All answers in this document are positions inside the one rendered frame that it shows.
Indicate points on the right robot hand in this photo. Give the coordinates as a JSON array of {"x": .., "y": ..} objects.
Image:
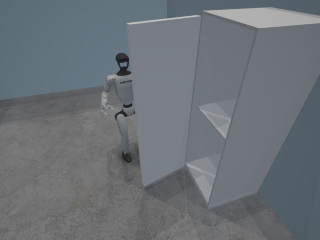
[{"x": 104, "y": 107}]

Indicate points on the fridge door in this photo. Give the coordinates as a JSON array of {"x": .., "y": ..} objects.
[{"x": 163, "y": 54}]

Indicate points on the robot right upper arm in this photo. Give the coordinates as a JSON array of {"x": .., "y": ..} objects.
[{"x": 109, "y": 81}]

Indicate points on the robot right forearm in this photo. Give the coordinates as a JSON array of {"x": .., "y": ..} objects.
[{"x": 104, "y": 98}]

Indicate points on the robot right shin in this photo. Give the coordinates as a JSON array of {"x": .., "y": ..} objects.
[{"x": 124, "y": 146}]

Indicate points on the robot right thigh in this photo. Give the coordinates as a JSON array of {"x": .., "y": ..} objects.
[{"x": 122, "y": 125}]

